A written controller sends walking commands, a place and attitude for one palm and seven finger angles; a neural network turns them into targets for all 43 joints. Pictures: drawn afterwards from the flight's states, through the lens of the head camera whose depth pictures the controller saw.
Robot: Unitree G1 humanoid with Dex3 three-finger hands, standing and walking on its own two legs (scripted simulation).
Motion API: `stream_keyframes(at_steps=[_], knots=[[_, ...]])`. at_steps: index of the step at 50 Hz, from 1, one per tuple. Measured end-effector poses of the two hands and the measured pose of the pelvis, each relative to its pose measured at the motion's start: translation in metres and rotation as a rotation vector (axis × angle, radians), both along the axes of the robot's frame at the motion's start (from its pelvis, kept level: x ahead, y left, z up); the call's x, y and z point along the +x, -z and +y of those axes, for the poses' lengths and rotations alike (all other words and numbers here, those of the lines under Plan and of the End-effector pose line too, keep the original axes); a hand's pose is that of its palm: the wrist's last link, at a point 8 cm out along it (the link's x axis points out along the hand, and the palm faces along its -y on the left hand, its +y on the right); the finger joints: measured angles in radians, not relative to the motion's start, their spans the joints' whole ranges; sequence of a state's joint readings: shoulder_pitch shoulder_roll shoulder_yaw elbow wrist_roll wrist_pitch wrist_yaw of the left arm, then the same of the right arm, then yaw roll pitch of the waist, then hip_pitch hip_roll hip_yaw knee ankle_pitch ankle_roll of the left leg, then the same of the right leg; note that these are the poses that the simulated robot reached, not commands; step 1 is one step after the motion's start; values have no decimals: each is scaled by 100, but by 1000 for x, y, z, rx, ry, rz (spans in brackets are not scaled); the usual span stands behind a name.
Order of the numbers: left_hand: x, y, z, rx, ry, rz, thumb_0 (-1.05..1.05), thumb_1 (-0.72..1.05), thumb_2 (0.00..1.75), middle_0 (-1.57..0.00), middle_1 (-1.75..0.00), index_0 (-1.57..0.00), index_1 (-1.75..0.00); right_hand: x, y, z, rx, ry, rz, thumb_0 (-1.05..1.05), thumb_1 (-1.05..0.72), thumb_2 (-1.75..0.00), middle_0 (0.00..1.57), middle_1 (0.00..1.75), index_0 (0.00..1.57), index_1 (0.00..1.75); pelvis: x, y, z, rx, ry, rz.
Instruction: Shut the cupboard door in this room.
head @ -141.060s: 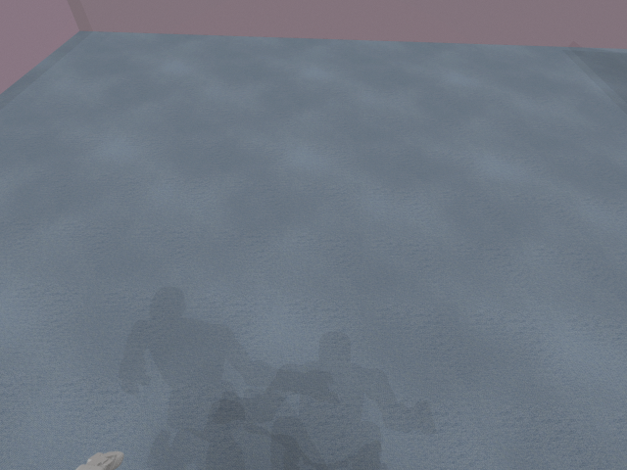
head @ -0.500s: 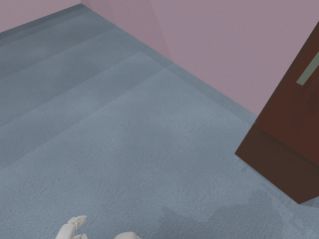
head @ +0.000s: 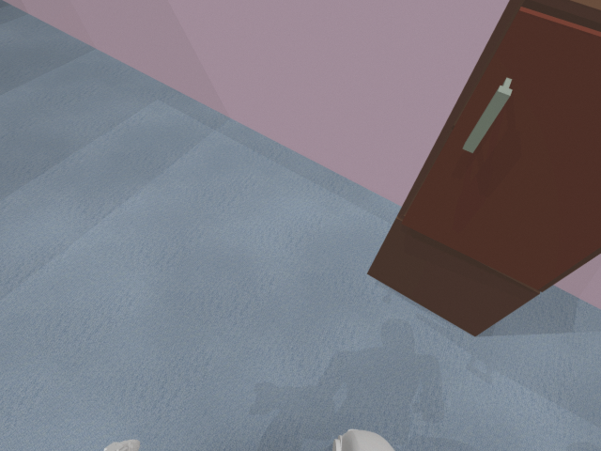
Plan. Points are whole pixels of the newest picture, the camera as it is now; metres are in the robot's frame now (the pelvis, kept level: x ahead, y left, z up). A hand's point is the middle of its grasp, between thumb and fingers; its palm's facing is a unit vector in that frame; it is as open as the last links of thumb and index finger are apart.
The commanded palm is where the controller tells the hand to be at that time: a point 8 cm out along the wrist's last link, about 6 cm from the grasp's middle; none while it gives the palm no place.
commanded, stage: turn to face it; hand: left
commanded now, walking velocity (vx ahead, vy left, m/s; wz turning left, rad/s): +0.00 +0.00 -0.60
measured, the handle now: (487, 115) +0.70 -0.30 +0.05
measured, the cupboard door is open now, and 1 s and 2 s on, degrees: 3 3 3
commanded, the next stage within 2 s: take the last steps up to it in 0.68 s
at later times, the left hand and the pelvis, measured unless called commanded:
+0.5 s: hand (211, 432) +0.15 +0.13 -0.16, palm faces -0.24 -0.94 -0.24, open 7.4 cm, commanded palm none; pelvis +0.02 -0.03 +0.00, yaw -15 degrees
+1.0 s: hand (218, 399) +0.20 +0.13 -0.17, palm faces -0.43 -0.88 -0.19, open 7.4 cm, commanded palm none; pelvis +0.05 -0.01 +0.00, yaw -27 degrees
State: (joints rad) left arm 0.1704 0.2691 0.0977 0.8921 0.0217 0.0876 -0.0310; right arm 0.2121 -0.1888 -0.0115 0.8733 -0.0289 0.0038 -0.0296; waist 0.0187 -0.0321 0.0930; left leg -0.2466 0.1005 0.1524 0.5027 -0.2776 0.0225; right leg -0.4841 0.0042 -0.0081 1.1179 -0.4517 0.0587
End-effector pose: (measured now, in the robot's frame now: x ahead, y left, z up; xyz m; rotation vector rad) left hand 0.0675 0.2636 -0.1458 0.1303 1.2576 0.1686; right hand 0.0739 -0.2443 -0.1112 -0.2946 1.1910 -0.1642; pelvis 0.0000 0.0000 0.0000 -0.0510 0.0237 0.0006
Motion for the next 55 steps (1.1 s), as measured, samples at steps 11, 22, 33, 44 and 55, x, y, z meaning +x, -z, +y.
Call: stream_keyframes(at_steps=[11, 22, 33, 44, 55], knots=[[85, -13, -45, 53, 223, -92, 1, 91, 90, -20, -30, -19, -30, -78, 35, -35, 61, 241, 97, 0, -90, -90, 21, 30, 20, 30, 7, 13, -22, 29, 148, -13], [94, -21, -81, 66, 316, -80, 1, 91, 90, -21, -30, -20, -30, -75, 33, -57, 73, 339, 67, 0, -91, -90, 20, 30, 19, 30, 15, 6, -35, 52, 243, -10], [97, 15, -56, 0, 321, 15, 1, 91, 90, -21, -30, -20, -30, -36, 19, -27, 16, 355, -34, 0, -91, -90, 20, 30, 20, 30, 41, 15, -8, 27, 323, -6], [124, 1, -49, 10, 401, 52, 1, 91, 90, -20, -30, -20, -30, -73, 11, 12, 51, 449, 40, 0, -91, -90, 21, 30, 20, 30, 50, -1, 1, 13, 411, -12], [182, -14, -132, 3, 583, -32, 1, 91, 90, -20, -30, -19, -30, -170, 31, 4, 125, 657, 204, 0, -91, -90, 21, 30, 20, 30, 57, 4, -43, 34, 487, -17]])
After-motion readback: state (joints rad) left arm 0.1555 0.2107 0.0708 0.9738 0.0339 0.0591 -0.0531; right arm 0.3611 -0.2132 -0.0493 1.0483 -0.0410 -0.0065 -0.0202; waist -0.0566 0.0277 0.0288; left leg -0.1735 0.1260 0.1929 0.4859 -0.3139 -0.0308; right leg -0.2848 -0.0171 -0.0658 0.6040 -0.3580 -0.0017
